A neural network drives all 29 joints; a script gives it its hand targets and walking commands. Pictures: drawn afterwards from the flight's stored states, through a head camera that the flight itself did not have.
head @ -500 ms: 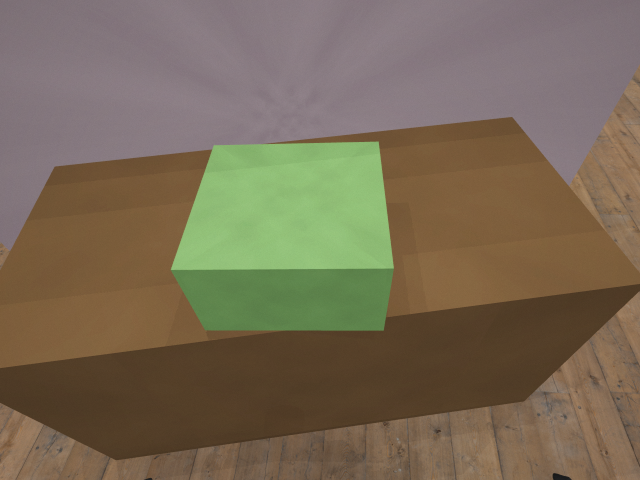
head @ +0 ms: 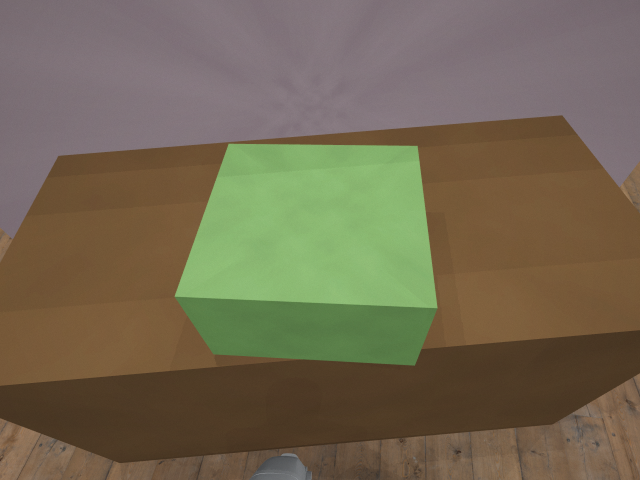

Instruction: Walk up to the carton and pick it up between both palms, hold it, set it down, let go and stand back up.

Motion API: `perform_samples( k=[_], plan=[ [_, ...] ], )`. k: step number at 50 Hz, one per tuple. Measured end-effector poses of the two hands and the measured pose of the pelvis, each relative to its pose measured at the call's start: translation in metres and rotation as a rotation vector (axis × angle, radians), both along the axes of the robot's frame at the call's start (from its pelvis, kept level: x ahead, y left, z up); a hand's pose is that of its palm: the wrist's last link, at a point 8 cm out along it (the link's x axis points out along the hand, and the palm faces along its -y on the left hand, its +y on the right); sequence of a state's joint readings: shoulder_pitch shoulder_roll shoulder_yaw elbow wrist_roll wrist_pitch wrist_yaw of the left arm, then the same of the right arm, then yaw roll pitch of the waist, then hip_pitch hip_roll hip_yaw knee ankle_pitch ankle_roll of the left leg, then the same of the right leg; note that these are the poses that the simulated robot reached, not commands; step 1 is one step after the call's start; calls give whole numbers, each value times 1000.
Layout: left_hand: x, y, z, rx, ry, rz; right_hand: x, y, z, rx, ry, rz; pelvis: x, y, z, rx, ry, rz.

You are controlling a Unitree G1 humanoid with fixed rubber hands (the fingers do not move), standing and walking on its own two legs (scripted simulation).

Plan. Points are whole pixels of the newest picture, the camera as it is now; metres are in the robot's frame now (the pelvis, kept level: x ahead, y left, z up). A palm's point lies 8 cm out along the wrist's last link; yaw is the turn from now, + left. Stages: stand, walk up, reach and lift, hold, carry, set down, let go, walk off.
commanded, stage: walk up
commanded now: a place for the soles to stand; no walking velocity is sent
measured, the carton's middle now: (316, 248) +0.45 +0.06 -0.02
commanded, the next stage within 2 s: none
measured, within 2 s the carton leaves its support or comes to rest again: neither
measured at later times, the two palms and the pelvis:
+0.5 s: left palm (117, 463) +0.15 +0.31 -0.09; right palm (589, 473) +0.16 -0.28 -0.08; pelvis +0.04 +0.00 +0.02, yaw +3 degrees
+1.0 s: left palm out of the picture +0.05 +0.30 -0.10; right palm out of the picture +0.14 -0.27 -0.10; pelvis +0.04 +0.01 +0.02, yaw +7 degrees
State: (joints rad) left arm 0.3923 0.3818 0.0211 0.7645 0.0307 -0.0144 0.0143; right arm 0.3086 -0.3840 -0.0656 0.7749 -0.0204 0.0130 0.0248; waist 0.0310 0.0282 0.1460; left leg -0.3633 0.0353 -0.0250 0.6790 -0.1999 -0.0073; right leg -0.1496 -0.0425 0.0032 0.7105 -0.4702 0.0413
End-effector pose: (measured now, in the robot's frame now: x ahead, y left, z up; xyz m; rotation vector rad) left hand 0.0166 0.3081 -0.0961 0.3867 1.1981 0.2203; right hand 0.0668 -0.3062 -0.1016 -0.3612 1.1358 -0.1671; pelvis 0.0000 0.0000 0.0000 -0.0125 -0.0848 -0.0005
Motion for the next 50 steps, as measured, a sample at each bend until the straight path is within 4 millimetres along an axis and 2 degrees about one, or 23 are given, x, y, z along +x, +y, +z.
perform_samples(
  k=[6, 13, 17, 20, 26, 34, 42, 50],
  plan=[
    [56, 7, -14, -14, -48, -16, 39, 17, 5, -5, -70, 21, 12, 2, -5, 28, 4, 3],
    [112, -7, 0, -71, -159, -45, 72, 30, 11, 38, -86, 25, 26, 4, 7, 1, 2, 30],
    [132, -10, 8, -86, -193, -36, 83, 32, 18, 39, -88, 33, 34, 4, 14, -3, 8, 39],
    [138, -8, 11, -88, -194, -20, 88, 30, 20, 35, -83, 27, 38, 4, 18, -2, 11, 47],
    [129, -1, 11, -80, -150, 30, 90, 26, 21, 22, -51, 11, 44, 5, 22, 2, 13, 60],
    [92, 4, 4, -76, -56, 116, 80, 28, 15, 19, 25, -1, 47, 5, 25, 5, 16, 81],
    [53, -1, -2, -84, 23, 181, 74, 36, 8, 31, 74, 4, 46, 6, 26, 3, 18, 103],
    [35, -5, -5, -97, 38, 227, 78, 40, 4, 29, 77, 25, 41, 7, 24, -1, 21, 121]
  ],
)
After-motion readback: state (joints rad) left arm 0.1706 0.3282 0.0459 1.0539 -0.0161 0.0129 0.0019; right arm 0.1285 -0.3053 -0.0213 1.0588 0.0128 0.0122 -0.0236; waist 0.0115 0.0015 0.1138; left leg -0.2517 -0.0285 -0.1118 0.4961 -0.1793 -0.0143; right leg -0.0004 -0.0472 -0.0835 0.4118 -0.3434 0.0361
